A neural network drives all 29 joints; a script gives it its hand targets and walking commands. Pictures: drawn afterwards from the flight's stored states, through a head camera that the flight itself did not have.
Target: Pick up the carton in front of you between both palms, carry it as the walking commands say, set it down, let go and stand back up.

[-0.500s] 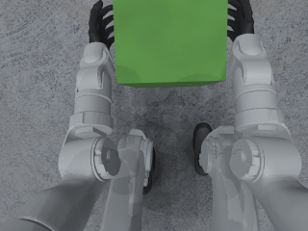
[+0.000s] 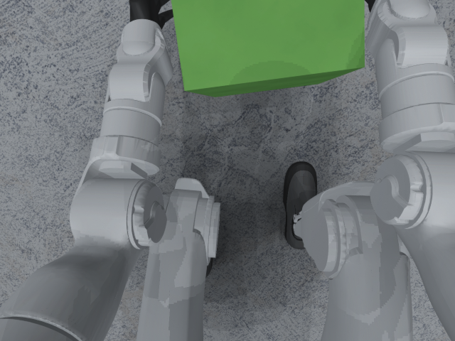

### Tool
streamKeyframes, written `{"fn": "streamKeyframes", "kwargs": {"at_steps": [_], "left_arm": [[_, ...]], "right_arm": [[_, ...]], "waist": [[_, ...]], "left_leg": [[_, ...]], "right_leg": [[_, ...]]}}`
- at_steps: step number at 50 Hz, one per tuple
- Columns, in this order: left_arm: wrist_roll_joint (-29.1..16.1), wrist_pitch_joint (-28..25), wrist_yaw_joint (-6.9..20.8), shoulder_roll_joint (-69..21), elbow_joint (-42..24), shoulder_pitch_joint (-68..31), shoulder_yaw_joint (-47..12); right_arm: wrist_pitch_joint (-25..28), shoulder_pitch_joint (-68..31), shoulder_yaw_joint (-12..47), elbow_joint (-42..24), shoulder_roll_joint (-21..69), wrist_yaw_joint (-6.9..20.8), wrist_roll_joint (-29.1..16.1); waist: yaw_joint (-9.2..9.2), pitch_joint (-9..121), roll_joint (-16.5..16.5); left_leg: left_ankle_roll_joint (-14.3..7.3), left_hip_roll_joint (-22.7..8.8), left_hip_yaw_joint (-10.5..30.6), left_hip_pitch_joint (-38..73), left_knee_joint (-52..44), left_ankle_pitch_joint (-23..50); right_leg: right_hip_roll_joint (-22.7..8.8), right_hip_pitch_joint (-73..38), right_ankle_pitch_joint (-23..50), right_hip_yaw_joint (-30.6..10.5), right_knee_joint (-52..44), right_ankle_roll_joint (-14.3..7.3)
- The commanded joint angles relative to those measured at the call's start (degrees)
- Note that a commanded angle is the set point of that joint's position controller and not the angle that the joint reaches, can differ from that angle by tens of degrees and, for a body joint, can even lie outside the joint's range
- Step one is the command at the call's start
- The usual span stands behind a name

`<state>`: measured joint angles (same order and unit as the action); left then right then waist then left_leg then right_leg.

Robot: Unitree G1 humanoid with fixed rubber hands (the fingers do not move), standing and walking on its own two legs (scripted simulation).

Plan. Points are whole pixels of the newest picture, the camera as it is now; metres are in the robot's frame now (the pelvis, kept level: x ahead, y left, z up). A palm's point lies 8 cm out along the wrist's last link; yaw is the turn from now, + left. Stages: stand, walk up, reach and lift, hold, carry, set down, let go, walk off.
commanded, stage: set down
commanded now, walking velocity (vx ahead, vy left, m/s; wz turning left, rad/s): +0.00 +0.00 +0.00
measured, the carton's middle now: (261, 19) +0.54 -0.04 -0.23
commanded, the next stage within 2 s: none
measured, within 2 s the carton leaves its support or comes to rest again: rests again in 0.42 s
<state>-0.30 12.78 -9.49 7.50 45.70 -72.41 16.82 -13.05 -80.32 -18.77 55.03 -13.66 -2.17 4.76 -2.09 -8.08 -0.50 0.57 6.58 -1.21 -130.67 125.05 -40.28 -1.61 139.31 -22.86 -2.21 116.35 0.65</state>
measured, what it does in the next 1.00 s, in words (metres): stands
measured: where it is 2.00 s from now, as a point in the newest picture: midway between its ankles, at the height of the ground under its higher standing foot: (248, 235)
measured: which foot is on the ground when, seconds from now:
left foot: down 0.00-1.00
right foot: down 0.00-1.00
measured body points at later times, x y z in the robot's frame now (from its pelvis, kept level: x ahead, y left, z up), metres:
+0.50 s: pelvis -0.01 -0.01 -0.01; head +0.35 -0.02 +0.24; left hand +0.53 +0.12 -0.19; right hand +0.55 -0.19 -0.18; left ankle +0.07 +0.11 -0.35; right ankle +0.14 -0.13 -0.35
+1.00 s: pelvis -0.02 -0.01 -0.02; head +0.35 -0.01 +0.23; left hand +0.53 +0.13 -0.20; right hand +0.53 -0.21 -0.20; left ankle +0.07 +0.11 -0.35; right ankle +0.14 -0.13 -0.35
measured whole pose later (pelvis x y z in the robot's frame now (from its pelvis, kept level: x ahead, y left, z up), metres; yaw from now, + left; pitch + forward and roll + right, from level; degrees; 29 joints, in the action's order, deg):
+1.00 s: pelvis -0.02 -0.01 -0.02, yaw +1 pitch +35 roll +1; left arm 1.0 5.8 -3.9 13.2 59.7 -82.1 13.8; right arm -2.9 -88.0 -16.7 72.9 -22.0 -2.0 -1.2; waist -0.8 -24.0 -0.1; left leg 1.9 7.3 -0.8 -124.7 129.6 -39.6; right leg -2.0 133.4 -21.9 -1.8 120.7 0.0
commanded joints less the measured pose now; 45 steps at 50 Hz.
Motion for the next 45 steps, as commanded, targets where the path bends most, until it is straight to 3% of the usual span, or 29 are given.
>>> {"fn": "streamKeyframes", "kwargs": {"at_steps": [1, 12, 19, 32, 40, 43, 45], "left_arm": [[-5.36, -2.84, 17.17, -51.35, -8.32, -38.22, -26.89], [-3.80, -3.87, 17.12, -46.38, -2.85, -40.53, -21.75], [-3.46, -4.65, 17.73, -43.81, -0.97, -40.30, -20.74], [2.00, -3.71, 18.75, -37.33, 7.06, -33.36, -13.30], [4.08, -3.50, 18.08, -32.70, 9.26, -30.99, -10.74], [4.29, -4.24, 16.58, -27.40, 9.24, -30.06, -9.51], [4.86, -5.38, 13.16, -13.18, 9.32, -25.78, -5.47]], "right_arm": [[0.86, -17.41, 17.88, -0.55, 56.87, 14.16, -5.03], [2.57, -22.57, 14.54, 3.99, 50.09, 13.77, -4.87], [3.83, -23.18, 13.95, 6.56, 48.54, 13.10, -5.29], [4.52, -23.15, 11.98, 9.79, 41.32, 12.85, -4.85], [5.00, -21.61, 9.41, 12.03, 35.37, 12.24, -3.47], [6.05, -20.96, 8.10, 12.50, 29.61, 10.95, -3.32], [7.84, -16.93, 4.50, 13.44, 14.76, 7.68, -2.95]], "waist": [[-0.74, 66.27, -5.24], [-0.37, 55.08, -4.05], [-0.02, 49.77, -3.56], [1.82, 36.78, -2.28], [1.63, 32.85, -3.16], [1.36, 33.42, -3.24], [1.18, 34.48, -3.37]], "left_leg": [[2.55, 1.81, -0.13, 20.23, -15.72, 25.94], [1.16, 1.66, -0.95, 15.27, -14.53, 15.57], [1.21, 1.38, -1.15, 11.52, -13.12, 15.42], [0.17, 0.89, -0.62, 6.29, -12.55, 8.04], [0.41, 0.37, 0.04, 7.93, -12.76, 6.80], [1.24, -0.16, -0.01, 9.93, -12.92, 7.25], [2.33, -0.97, -0.12, 12.59, -13.28, 7.59]], "right_leg": [[5.37, -50.74, 21.69, 4.11, 1.72, -1.90], [5.06, -47.38, 13.47, 3.61, 2.04, -2.04], [5.18, -49.01, 15.26, 2.67, 3.28, -2.28], [5.13, -45.96, 9.03, 1.20, 2.94, -2.50], [4.76, -43.34, 6.08, 1.21, 3.09, -2.26], [4.26, -44.52, 6.05, 1.51, 3.43, -1.59], [3.41, -45.98, 6.15, 2.13, 3.43, -0.75]]}}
